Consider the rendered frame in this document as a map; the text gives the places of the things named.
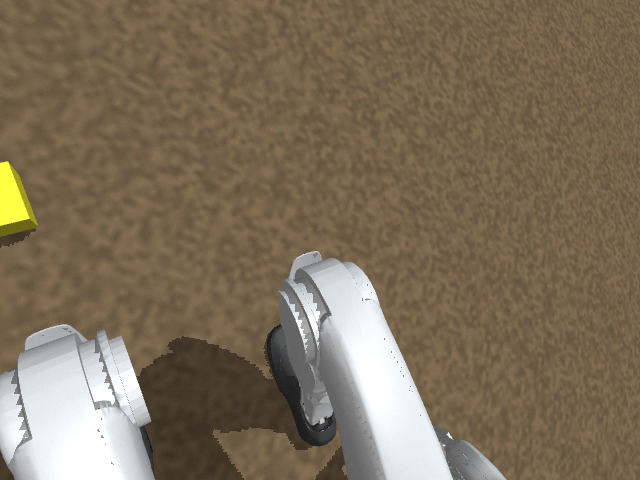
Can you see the right robot foot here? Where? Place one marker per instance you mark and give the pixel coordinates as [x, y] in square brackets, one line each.
[288, 384]

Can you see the left robot foot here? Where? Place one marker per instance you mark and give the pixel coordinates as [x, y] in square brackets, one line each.
[147, 446]

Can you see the carton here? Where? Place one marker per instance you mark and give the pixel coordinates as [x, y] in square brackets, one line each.
[16, 214]

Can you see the right robot hand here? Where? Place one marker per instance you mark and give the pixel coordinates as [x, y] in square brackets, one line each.
[464, 460]

